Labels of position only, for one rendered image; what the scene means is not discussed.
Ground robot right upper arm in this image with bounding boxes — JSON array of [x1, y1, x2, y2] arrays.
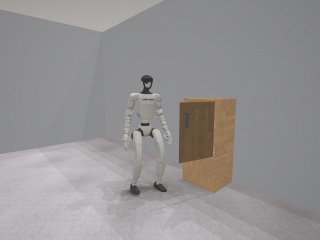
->
[[127, 93, 139, 117]]

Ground robot right shin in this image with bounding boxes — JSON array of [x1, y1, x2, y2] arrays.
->
[[132, 161, 142, 186]]

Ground left robot hand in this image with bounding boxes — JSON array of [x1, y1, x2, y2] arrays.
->
[[163, 130, 172, 145]]

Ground cupboard door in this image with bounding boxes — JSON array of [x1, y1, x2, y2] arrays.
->
[[179, 101, 215, 163]]

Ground handle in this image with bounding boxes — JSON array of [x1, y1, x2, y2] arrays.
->
[[183, 113, 189, 129]]

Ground humanoid robot head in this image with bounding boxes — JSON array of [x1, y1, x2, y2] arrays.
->
[[139, 75, 153, 94]]

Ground robot left upper arm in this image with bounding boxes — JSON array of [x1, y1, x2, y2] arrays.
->
[[154, 93, 163, 116]]

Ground left robot forearm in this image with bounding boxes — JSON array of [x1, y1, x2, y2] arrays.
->
[[158, 114, 168, 131]]

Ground right robot forearm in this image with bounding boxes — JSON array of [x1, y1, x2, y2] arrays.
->
[[124, 110, 132, 134]]

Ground right robot hand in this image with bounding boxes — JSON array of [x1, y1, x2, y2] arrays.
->
[[122, 133, 131, 150]]

